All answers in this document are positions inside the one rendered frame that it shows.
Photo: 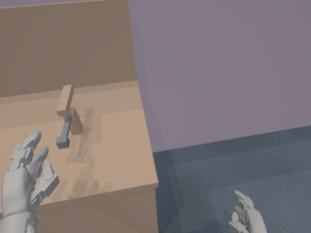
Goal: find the tap lever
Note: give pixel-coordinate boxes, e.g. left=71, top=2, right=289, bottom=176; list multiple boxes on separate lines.
left=55, top=116, right=72, bottom=150

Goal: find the counter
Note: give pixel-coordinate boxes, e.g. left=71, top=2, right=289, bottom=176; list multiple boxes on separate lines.
left=0, top=0, right=158, bottom=233

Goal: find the left robot forearm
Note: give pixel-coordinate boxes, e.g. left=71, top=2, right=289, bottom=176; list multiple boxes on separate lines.
left=0, top=212, right=39, bottom=233

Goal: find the left robot hand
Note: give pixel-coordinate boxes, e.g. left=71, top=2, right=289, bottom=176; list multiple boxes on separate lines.
left=1, top=130, right=60, bottom=218

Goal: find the right robot hand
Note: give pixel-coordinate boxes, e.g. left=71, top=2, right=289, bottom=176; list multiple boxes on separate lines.
left=228, top=190, right=267, bottom=233

